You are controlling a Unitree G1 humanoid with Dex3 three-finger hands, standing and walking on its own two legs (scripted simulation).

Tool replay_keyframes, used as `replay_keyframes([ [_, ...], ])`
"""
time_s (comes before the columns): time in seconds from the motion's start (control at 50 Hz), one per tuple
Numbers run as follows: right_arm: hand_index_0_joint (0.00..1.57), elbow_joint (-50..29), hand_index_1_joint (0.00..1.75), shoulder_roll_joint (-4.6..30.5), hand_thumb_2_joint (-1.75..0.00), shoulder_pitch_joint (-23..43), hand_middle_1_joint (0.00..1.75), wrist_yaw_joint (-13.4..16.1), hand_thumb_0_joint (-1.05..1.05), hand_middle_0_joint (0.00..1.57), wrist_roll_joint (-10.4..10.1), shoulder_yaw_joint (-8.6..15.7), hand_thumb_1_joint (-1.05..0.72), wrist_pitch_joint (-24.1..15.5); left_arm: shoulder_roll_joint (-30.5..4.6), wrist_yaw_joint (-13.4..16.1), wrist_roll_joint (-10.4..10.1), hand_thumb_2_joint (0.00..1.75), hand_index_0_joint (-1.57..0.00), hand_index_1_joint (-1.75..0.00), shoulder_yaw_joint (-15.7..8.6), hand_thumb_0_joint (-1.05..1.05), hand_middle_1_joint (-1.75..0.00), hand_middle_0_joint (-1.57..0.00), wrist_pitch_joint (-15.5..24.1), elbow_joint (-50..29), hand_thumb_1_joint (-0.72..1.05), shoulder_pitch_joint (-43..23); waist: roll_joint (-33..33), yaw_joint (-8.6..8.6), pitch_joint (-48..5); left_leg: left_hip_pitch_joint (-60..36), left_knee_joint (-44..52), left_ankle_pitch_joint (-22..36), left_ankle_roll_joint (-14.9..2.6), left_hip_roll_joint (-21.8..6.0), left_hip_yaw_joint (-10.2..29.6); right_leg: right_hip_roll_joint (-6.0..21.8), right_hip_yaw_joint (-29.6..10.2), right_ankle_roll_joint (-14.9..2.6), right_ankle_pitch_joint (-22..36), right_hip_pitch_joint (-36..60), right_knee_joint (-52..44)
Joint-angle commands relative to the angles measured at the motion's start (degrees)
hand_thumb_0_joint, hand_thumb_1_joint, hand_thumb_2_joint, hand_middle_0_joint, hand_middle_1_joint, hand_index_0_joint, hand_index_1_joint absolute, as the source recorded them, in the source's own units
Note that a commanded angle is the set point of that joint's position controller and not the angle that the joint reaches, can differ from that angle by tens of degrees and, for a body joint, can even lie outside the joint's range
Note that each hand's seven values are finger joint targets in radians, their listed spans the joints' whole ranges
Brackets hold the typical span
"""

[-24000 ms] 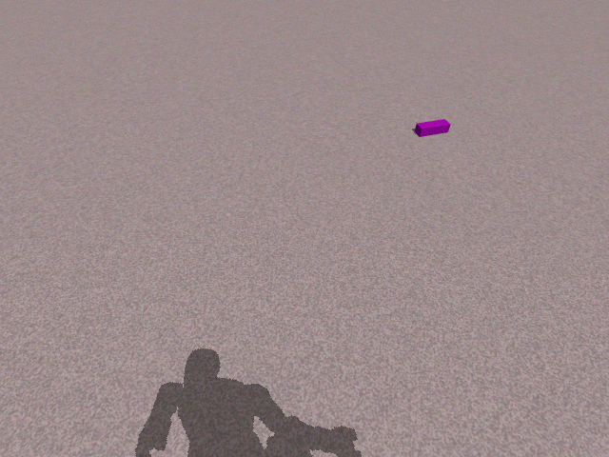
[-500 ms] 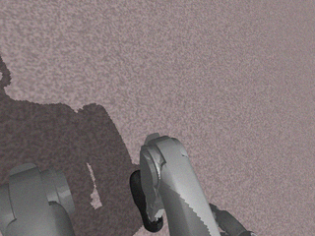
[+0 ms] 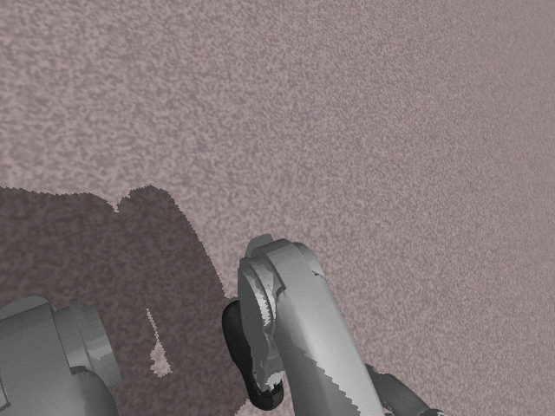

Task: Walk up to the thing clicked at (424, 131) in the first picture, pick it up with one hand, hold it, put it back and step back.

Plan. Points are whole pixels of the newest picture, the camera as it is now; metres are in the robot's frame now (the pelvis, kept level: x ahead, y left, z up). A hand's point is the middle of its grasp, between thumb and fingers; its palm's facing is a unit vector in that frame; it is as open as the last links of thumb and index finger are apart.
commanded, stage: close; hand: left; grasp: from above
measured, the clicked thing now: out of the picture +0.43 +0.38 -0.27
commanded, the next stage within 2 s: settle in 1.78 s
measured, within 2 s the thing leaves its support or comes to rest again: neither
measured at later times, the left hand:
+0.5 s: hand out of the picture +0.41 +0.36 -0.24, palm faces -0.41 -0.14 -0.90, open 13.3 cm
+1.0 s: hand out of the picture +0.41 +0.36 -0.25, palm faces -0.45 -0.19 -0.87, open 11.9 cm
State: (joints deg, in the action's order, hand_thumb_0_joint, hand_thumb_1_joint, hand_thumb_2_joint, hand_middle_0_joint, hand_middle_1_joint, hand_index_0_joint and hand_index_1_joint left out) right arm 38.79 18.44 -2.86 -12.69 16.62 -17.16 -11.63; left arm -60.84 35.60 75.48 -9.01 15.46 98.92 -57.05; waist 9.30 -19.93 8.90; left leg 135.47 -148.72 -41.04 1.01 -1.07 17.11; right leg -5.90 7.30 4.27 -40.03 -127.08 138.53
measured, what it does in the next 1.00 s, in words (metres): stands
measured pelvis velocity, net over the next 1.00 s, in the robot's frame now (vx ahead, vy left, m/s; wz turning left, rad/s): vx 0.00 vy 0.00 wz -0.01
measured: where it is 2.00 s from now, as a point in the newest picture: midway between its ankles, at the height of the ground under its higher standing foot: (187, 410)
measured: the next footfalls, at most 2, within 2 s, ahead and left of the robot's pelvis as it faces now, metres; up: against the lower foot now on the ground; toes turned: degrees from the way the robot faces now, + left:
none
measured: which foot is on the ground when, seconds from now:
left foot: down 0.00-1.00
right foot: down 0.00-1.00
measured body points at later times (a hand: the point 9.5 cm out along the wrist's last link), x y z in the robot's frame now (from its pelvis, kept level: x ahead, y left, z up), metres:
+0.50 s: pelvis +0.00 +0.00 +0.00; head +0.25 +0.15 +0.34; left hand +0.43 +0.36 -0.19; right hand +0.10 -0.25 -0.06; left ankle +0.06 +0.13 -0.26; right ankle +0.11 -0.13 -0.26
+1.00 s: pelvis +0.00 +0.00 +0.01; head +0.26 +0.16 +0.33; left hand +0.43 +0.37 -0.20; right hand +0.09 -0.25 -0.06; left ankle +0.06 +0.13 -0.26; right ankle +0.11 -0.13 -0.26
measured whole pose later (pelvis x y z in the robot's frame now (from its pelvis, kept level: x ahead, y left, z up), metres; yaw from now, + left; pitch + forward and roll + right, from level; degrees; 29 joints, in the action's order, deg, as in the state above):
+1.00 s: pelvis +0.00 +0.00 +0.01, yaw -1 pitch +26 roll -16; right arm 38.2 18.0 -1.6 -12.4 16.7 -18.9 -9.5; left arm -61.9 32.6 74.1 -7.0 19.9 96.0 -55.6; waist 9.6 -18.8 9.8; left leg 134.3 -148.2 -41.8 1.4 -1.0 18.2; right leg -5.2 8.5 4.7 -40.3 -125.5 137.3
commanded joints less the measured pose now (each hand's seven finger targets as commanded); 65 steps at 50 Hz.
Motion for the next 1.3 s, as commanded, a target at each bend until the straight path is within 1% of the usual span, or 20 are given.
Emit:
replay_keyframes([
  [0.0,0.20,-0.23,0.30,19.38,-0.91,-8.37,0.30,0.28,0.00,0.20,-0.11,6.13,-0.90,0.06,-12.56,0.13,-1.93,0.99,-0.06,-1.02,-0.08,0.00,-1.02,-0.06,0.10,-5.12,-0.54,-10.55,-31.98,-1.83,-34.90,-29.50,16.42,12.52,-0.66,-2.00,-7.06,-0.76,8.79,-4.75,15.85,16.40,-10.58],
  [0.1,0.20,0.08,0.30,18.56,-0.90,-8.92,0.30,0.21,0.00,0.20,-0.52,4.95,-0.89,0.50,-12.06,-2.57,-3.14,0.95,-0.09,-1.03,1.78,0.00,-1.04,-0.07,1.93,-6.92,-0.47,-10.51,-29.94,-2.02,-35.03,-29.20,15.42,13.70,-1.02,-2.01,-6.86,-0.65,8.78,-4.39,17.06,18.53,-11.34],
  [0.12,0.20,0.23,0.30,18.93,-0.90,-9.67,0.30,0.34,0.00,0.20,-0.40,5.05,-0.89,0.86,-13.23,-2.38,-3.17,0.94,-0.10,-1.03,0.88,0.00,-1.05,-0.09,2.58,-8.97,-0.45,-11.07,-30.55,-1.83,-37.10,-30.70,15.73,15.80,-0.87,-2.06,-6.66,-0.73,9.00,-4.31,18.55,20.02,-11.51],
  [0.18,0.20,0.05,0.30,18.91,-0.90,-9.00,0.30,0.66,0.00,0.20,-0.45,4.63,-0.89,1.51,-13.74,-1.31,-3.04,0.92,-0.12,-1.01,0.41,0.00,-1.03,-0.10,4.37,-9.51,-0.42,-11.67,-32.27,-1.43,-37.36,-31.09,16.17,15.41,-0.59,-2.23,-6.49,-0.66,9.43,-4.64,18.00,19.56,-10.95],
  [0.24,0.20,0.00,0.30,18.41,-0.90,-8.11,0.30,0.55,0.00,0.20,-0.22,4.19,-0.89,1.66,-12.83,-0.20,-1.42,0.91,-0.12,-1.01,1.21,0.00,-1.03,-0.10,4.88,-8.29,-0.41,-11.04,-32.09,-1.79,-35.85,-30.82,15.58,13.98,-0.63,-2.22,-6.76,-0.85,9.75,-4.64,17.10,17.74,-10.57],
  [0.34,0.20,0.05,0.30,19.27,-0.90,-7.51,0.30,0.64,0.00,0.20,0.05,4.96,-0.89,1.71,-15.79,3.09,1.37,0.91,-0.15,-0.97,-0.68,0.00,-0.99,-0.14,3.90,-9.83,-0.39,-11.37,-34.50,-0.46,-37.05,-32.25,16.41,15.11,-0.42,-2.25,-7.50,-0.99,9.04,-5.08,17.74,17.89,-10.68],
  [0.4,0.20,0.65,0.30,19.27,-0.90,-6.77,0.30,0.44,0.00,0.20,0.39,5.04,-0.89,0.83,-11.61,3.92,0.79,0.88,-0.15,-0.97,2.11,0.00,-1.00,-0.13,2.35,-5.54,-0.37,-10.82,-31.64,-2.17,-32.91,-28.93,16.02,11.70,-0.70,-2.26,-7.64,-1.09,9.09,-4.81,15.52,15.94,-11.32],
  [0.42,0.20,0.64,0.30,19.43,-0.90,-6.46,0.30,0.66,0.00,0.20,0.15,5.36,-0.89,0.81,-11.42,4.16,0.45,0.88,-0.16,-0.97,2.66,0.00,-0.99,-0.14,1.81,-5.89,-0.37,-11.24,-30.59,-1.90,-32.72,-27.65,16.26,10.26,-0.93,-2.29,-7.82,-1.41,8.47,-4.83,14.42,16.14,-12.53],
  [0.5,0.20,0.15,0.30,19.73,-0.90,-7.79,0.30,0.70,0.00,0.20,-0.58,5.36,-0.89,0.05,-12.86,3.25,-1.11,0.84,-0.21,-0.94,2.99,0.00,-0.96,-0.18,-0.33,-5.40,-0.31,-13.25,-29.09,-1.62,-33.35,-26.87,16.34,9.19,-1.38,-2.19,-7.59,-1.06,7.91,-4.82,13.44,16.10,-12.93],
  [0.62,0.20,-0.72,0.30,20.31,-0.90,-8.37,0.30,0.80,0.00,0.20,-1.06,5.38,-0.89,-0.22,-16.09,0.31,-3.22,0.80,-0.23,-0.93,-0.43,0.00,-0.97,-0.20,-0.94,-5.55,-0.28,-12.65,-30.68,-1.01,-36.43,-29.97,17.18,11.99,-0.76,-2.23,-6.18,-0.47,8.79,-4.78,15.11,17.19,-11.09],
  [0.72,0.20,-0.75,0.30,19.26,-0.90,-7.69,0.30,0.99,0.00,0.20,-0.86,4.64,-0.89,0.86,-15.22,-2.48,-3.67,0.78,-0.24,-0.92,0.18,0.00,-0.96,-0.21,0.98,-8.78,-0.26,-11.82,-33.51,-1.21,-36.53,-31.20,16.86,15.17,-0.28,-2.33,-6.55,-0.58,8.75,-4.80,17.37,18.75,-11.15],
  [0.76,0.20,-0.72,0.30,18.94,-0.90,-8.27,0.30,0.75,0.00,0.20,-0.55,4.35,-0.89,1.26,-13.96,-3.35,-3.30,0.77,-0.27,-0.91,1.43,0.00,-0.94,-0.24,1.90,-8.89,-0.23,-11.15,-33.13,-2.04,-35.63,-31.38,16.16,16.62,-0.31,-2.34,-6.60,-0.57,9.00,-4.67,18.53,19.34,-10.80],
  [0.8,0.20,-0.46,0.30,19.04,-0.90,-8.13,0.30,1.00,0.00,0.20,-0.54,4.38,-0.89,1.85,-15.04,-3.22,-3.15,0.79,-0.29,-0.91,0.36,0.00,-0.94,-0.26,3.22,-10.77,-0.19,-10.71,-34.28,-0.99,-37.53,-32.99,16.63,17.87,-0.19,-2.37,-6.37,-0.66,9.33,-4.82,18.94,19.58,-10.90],
  [0.84,0.20,-0.40,0.30,19.03,-0.90,-8.78,0.30,0.75,0.00,0.20,-0.31,4.17,-0.89,2.18,-12.66,-3.34,-3.02,0.80,-0.31,-0.91,1.73,0.00,-0.94,-0.28,3.87,-8.40,-0.17,-9.26,-32.59,-2.01,-35.66,-32.22,16.20,17.71,-0.36,-2.40,-6.25,-0.62,9.67,-4.59,19.11,19.31,-11.05],
  [0.96,0.20,0.02,0.30,19.20,-0.90,-8.19,0.30,0.81,0.00,0.20,0.18,3.67,-0.89,2.75,-13.66,-0.21,-1.14,0.79,-0.36,-0.89,0.53,0.00,-0.93,-0.33,5.60,-7.72,-0.09,-8.34,-32.97,-1.10,-35.59,-32.71,16.99,17.04,-0.39,-2.49,-6.14,-1.01,10.12,-4.75,18.34,18.32,-10.97],
  [1.08,0.20,-0.81,0.30,19.73,-0.90,-6.94,0.30,1.04,0.00,0.20,0.72,3.97,-0.89,2.06,-14.96,3.07,1.31,0.73,-0.41,-0.87,1.09,0.00,-0.92,-0.37,4.07,-6.44,-0.02,-11.23,-31.40,-1.82,-33.80,-28.96,15.94,11.42,-0.87,-2.34,-7.00,-0.80,9.08,-4.77,15.15,16.48,-11.25],
  [1.12,0.20,-0.57,0.30,19.97,-0.90,-6.98,0.30,1.30,0.00,0.20,1.06,4.00,-0.89,1.78,-14.11,4.07,0.52,0.70,-0.43,-0.85,0.95,0.00,-0.90,-0.39,3.30,-5.41,0.02,-11.46,-29.33,-2.33,-33.10,-27.38,16.50,9.57,-0.97,-2.46,-7.01,-1.18,8.81,-4.65,13.81,17.33,-12.83],
  [1.18,0.20,0.32,0.30,19.94,-0.90,-7.74,0.30,1.21,0.00,0.20,0.76,4.33,-0.89,0.70,-12.84,4.01,-0.16,0.67,-0.45,-0.83,2.74,0.00,-0.88,-0.40,1.93,-6.50,0.03,-13.49,-29.59,-2.69,-32.89,-27.54,16.33,9.82,-0.95,-2.30,-6.83,-0.97,9.19,-4.62,13.95,15.47,-12.02],
  [1.26,0.20,-0.30,0.30,20.31,-0.90,-7.65,0.30,1.29,0.00,0.20,0.16,4.59,-0.89,-0.12,-14.80,2.92,-1.25,0.66,-0.51,-0.81,2.01,0.00,-0.86,-0.46,0.63,-7.37,0.11,-15.12,-31.42,-1.83,-35.53,-29.82,16.46,11.42,-0.67,-2.54,-6.40,-0.68,8.97,-4.74,15.23,16.02,-11.37],
  [1.28,0.20,-0.19,0.30,20.28,-0.90,-7.85,0.30,1.27,0.00,0.20,0.27,4.14,-0.89,0.06,-16.38,2.84,-1.38,0.67,-0.53,-0.81,0.12,0.00,-0.86,-0.48,0.11,-4.50,0.12,-12.54,-31.40,-1.64,-36.30,-30.00,16.36,12.07,-0.65,-2.54,-6.20,-0.65,9.20,-4.65,15.59,17.16,-11.23],
])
